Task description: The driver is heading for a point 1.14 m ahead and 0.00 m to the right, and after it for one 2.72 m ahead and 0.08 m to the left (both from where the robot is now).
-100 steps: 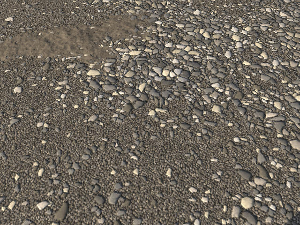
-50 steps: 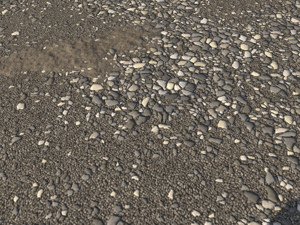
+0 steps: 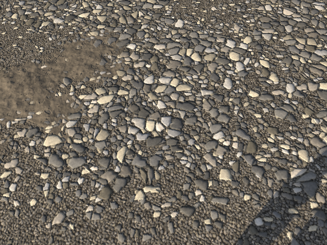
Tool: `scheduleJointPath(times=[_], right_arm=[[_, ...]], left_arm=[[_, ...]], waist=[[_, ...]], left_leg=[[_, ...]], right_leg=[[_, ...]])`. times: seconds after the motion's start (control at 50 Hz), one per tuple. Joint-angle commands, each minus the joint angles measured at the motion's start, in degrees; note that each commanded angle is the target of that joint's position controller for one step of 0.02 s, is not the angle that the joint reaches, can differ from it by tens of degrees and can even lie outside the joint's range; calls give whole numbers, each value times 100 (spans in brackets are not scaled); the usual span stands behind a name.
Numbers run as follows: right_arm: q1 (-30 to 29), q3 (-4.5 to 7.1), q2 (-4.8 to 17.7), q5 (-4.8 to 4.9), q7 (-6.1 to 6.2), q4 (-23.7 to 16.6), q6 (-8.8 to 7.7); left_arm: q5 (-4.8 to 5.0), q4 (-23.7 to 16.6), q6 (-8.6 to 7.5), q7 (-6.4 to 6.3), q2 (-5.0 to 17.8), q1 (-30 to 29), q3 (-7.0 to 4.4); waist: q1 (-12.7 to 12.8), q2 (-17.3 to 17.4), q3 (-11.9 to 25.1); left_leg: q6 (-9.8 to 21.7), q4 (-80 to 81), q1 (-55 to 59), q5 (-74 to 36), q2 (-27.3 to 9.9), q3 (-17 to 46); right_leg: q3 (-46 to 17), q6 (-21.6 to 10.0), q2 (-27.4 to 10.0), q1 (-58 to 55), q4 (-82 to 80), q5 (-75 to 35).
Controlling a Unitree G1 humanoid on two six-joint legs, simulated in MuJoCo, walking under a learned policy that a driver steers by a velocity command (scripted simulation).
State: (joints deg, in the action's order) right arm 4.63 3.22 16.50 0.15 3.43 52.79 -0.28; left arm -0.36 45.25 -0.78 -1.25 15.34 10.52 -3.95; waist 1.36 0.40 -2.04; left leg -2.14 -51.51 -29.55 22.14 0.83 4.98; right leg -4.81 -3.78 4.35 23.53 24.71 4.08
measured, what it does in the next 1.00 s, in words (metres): walks ahead: left foot, then right foot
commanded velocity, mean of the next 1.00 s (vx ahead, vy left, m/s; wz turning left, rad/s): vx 0.23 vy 0.00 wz -0.14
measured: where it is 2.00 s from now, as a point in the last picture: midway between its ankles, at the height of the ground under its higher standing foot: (184, 164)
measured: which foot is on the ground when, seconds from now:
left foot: up 0.00-0.16, down 0.18-0.56, up 0.58-0.96, down 0.98-1.00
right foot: down 0.00-0.18, up 0.20-0.54, down 0.56-0.98, up 1.00-1.00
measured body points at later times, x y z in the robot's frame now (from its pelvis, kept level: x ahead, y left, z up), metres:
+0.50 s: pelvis +0.04 +0.04 +0.01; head +0.05 +0.05 +0.46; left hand +0.19 +0.29 -0.12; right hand +0.06 -0.24 -0.12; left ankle +0.04 +0.15 -0.74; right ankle -0.01 -0.09 -0.72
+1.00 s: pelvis +0.22 +0.06 -0.02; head +0.26 +0.06 +0.43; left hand +0.21 +0.34 -0.16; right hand +0.41 -0.22 -0.11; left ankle +0.35 +0.14 -0.74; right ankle +0.00 -0.08 -0.72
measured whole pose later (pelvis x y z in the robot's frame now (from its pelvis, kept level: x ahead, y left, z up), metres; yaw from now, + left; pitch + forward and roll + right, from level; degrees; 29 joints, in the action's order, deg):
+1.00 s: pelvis +0.22 +0.06 -0.02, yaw -7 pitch +2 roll -1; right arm 0.8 2.5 16.3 1.0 -2.5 45.5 -5.4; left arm 0.7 52.5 -2.9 -0.7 15.9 25.7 -3.8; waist 3.3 -0.4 -2.3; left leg 3.8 -34.4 -29.7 7.1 -0.6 -2.6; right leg -1.0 1.4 -3.1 -2.3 31.4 27.9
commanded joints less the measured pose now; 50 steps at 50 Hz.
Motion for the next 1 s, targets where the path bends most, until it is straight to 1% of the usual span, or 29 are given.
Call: scheduleJointPath(times=[0.02,0.12,0.16,0.18,0.2,0.22,0.24,0.26,0.3,0.34,0.36,0.38,0.4,0.44,0.5,0.54,0.56,0.58,0.6,0.62,0.64,0.68,0.72,0.8,0.88,0.92,0.96,0.98,1.0], right_arm=[[360,102,415,16,27,-169,0],[517,107,468,66,-86,-161,-98],[845,112,442,57,-161,-78,-144],[953,151,602,-7,-180,-75,-152],[980,206,965,-154,-179,-139,-143],[710,267,1273,-299,-184,-213,-129],[462,216,1013,-320,-174,-371,-182],[228,182,843,-214,-159,-444,-216],[69,89,546,-6,-157,-481,-237],[210,2,355,-17,-153,-362,-211],[404,-15,316,-26,-148,-263,-197],[554,-1,389,-5,-138,-190,-176],[712,69,661,37,-120,-146,-144],[1004,173,1035,39,-112,-91,-113],[1024,207,1051,164,-162,-110,-147],[887,156,832,194,-201,-149,-188],[676,72,540,146,-244,-226,-253],[370,-53,41,59,-306,-403,-360],[103,-25,203,92,-321,-674,-492],[-113,94,652,172,-347,-702,-546],[19,130,719,251,-407,-643,-564],[122,127,627,200,-469,-566,-572],[-26,78,421,127,-538,-610,-584],[-583,-76,118,58,-620,-830,-579],[-750,-41,403,129,-638,-1018,-523],[-491,34,598,129,-634,-1013,-527],[827,245,919,135,-563,-650,-495],[1795,361,1264,100,-499,-460,-471],[2283,459,1828,1,-537,-290,-456]], left_arm=[[43,-456,-8,-97,985,-82,-263],[16,-532,95,-139,889,-91,-235],[62,-544,155,-160,820,-125,-191],[76,-497,175,-169,719,86,-153],[39,-501,176,-157,434,293,-78],[95,-766,104,-154,555,81,-144],[25,-663,51,-160,971,29,-253],[62,-514,67,-151,1074,190,-320],[5,-270,179,-195,751,459,-267],[39,-247,200,-181,470,417,-177],[51,-241,189,-159,336,352,-112],[69,-272,166,-125,222,109,-45],[97,-375,130,-87,215,-250,-10],[176,-482,40,-42,411,-537,-32],[208,-246,-128,4,437,-175,-53],[177,6,-202,10,450,292,-94],[186,141,-225,-16,544,810,-130],[150,300,-228,-52,896,1411,-220],[133,376,-229,16,1369,1606,-362],[79,314,-303,36,1025,1525,-283],[39,266,-360,44,760,1336,-200],[104,162,-388,80,689,1031,-159],[66,128,-361,88,595,959,-114],[86,191,-353,66,824,1105,-166],[181,327,-411,66,988,1274,-213],[179,344,-374,63,1051,1201,-232],[119,347,-292,42,959,1191,-182],[23,248,-266,22,731,1316,-71],[91,167,-370,71,-190,2148,172]], waist=[[-129,-848,894],[-111,-966,906],[-305,-904,880],[-312,-680,829],[-149,436,831],[-42,1634,440],[-134,1168,428],[-15,802,447],[42,624,404],[25,681,355],[-56,744,466],[-241,875,402],[-448,1058,212],[-617,1134,-7],[-425,884,-97],[-132,699,76],[127,474,384],[323,-558,661],[398,-1536,341],[454,-1074,-121],[299,-893,-286],[145,-764,-442],[97,-645,-418],[219,-654,-424],[101,-715,-524],[-128,-736,-343],[-793,-658,512],[-1140,-131,1276],[-686,1807,2246]], left_leg=[[-93,537,289,-287,113,9],[-28,1428,891,-387,68,-112],[159,2457,1566,-945,53,-302],[327,2950,1988,-1190,-273,-110],[739,3426,2438,-1346,-1411,1066],[1658,3744,1893,-2161,-2234,2249],[1895,3737,1679,-2229,-2281,2241],[1661,3597,1729,-2391,-1960,1715],[1351,3412,1929,-2535,-1526,1096],[1325,3372,1931,-2774,-1253,665],[1269,3485,2139,-2030,-1148,571],[1216,3650,2167,-1056,-1055,565],[1244,3826,2082,-329,-1070,706],[1388,3985,2097,286,-1298,1092],[1446,3961,1984,435,-1359,1216],[1262,3635,1440,-30,-1165,1003],[1038,3083,841,-235,-967,702],[657,1619,-232,-145,-318,-203],[502,808,-1244,729,-9,-721],[466,-170,-1844,1038,-360,-402],[537,-588,-2113,694,-545,-254],[549,-716,-2359,-73,-756,-279],[423,-391,-1996,-677,-777,-439],[200,1179,-659,-1947,-483,-763],[395,1870,-151,-2165,-391,-599],[562,1979,238,-1926,-291,-648],[812,1963,1976,-1646,37,-914],[1105,1881,3567,-1318,-769,12],[2082,2914,5171,593,-2226,3095]], right_leg=[[-1806,-848,-1310,-744,-980,989],[-1988,-751,-1310,-814,-852,840],[-1857,-548,-1126,-646,-605,743],[-1656,-300,-890,-379,-326,1036],[-964,16,-273,260,916,1975],[-280,254,449,966,1862,2984],[-614,396,198,853,2902,2931],[-656,451,221,834,3368,2599],[-653,674,124,828,3743,2098],[-415,826,-7,530,3362,1885],[-154,866,-219,422,2744,1688],[134,885,-359,259,2145,1576],[377,882,-343,170,1756,1669],[573,775,-290,39,1246,2087],[713,389,-263,-705,-34,1446],[635,85,-332,-1891,-679,905],[224,-73,-725,-2834,-626,854],[-928,-392,-1555,-3778,-694,912],[-2315,-1074,-2511,-3654,-1206,1494],[-2590,-1318,-2686,-3535,-1447,1791],[-2256,-1166,-2471,-3486,-1510,1907],[-1681,-949,-2205,-3367,-1705,1446],[-1028,-828,-1896,-2918,-1844,521],[-81,-679,-1445,-1856,-1908,-82],[-135,-585,-1840,-1998,-1900,-44],[-78,-462,-1953,-2323,-1488,-940],[336,-202,-1570,-2108,253,-2614],[540,19,-1270,-1054,2006,-1561],[424,379,-172,864,4231,2152]])
Keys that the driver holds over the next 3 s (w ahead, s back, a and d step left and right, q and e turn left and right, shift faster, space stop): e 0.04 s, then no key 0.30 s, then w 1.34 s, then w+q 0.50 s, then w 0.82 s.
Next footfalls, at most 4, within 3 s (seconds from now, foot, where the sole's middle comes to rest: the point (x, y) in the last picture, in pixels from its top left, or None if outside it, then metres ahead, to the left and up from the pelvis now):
0.18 left None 0.08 0.15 -0.77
0.56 right None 0.03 -0.09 -0.77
0.98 left None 0.39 0.14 -0.77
1.54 right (212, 189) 0.67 -0.13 -0.77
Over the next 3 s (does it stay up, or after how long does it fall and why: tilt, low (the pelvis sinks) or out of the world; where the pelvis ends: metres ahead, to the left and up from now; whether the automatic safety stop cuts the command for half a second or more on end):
stays up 1.34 0.02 0.01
